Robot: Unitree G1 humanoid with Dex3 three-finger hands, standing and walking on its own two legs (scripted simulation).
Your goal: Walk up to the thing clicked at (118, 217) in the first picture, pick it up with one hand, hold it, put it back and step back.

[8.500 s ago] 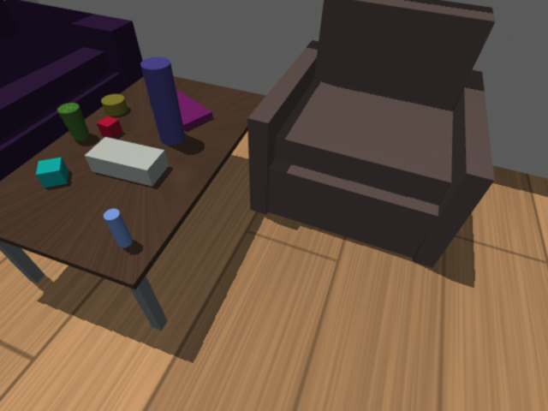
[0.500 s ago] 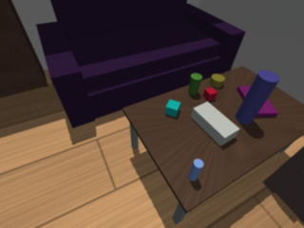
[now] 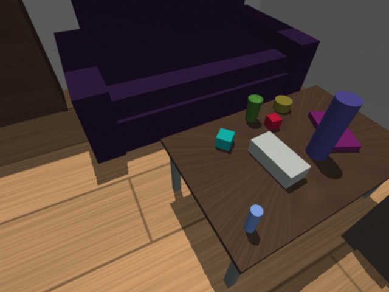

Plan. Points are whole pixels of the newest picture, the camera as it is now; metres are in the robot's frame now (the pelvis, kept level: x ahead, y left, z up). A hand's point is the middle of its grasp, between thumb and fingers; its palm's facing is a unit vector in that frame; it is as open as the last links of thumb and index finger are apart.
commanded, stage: walk up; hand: right
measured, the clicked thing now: (252, 219) +0.43 -0.20 -0.30
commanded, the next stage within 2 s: stand in 0.10 s
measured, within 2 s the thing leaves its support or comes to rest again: neither
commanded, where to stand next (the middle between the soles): +0.06 +0.02 m, yaw -1 degrees
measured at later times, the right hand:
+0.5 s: hand out of the picture +0.08 -0.26 -0.15, palm faces -0.01 +0.94 -0.34, open 7.3 cm
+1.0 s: hand out of the picture +0.07 -0.27 -0.16, palm faces -0.01 +0.94 -0.33, open 7.3 cm
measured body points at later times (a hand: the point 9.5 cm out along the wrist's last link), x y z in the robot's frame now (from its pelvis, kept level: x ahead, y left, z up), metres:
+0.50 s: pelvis +0.01 -0.01 +0.00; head +0.02 -0.01 +0.45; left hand +0.09 +0.29 -0.13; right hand +0.08 -0.31 -0.13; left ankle +0.01 +0.14 -0.75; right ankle +0.00 -0.14 -0.75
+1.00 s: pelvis +0.01 -0.02 +0.00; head +0.03 -0.02 +0.45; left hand +0.09 +0.29 -0.13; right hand +0.08 -0.32 -0.13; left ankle +0.01 +0.14 -0.75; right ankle +0.00 -0.14 -0.75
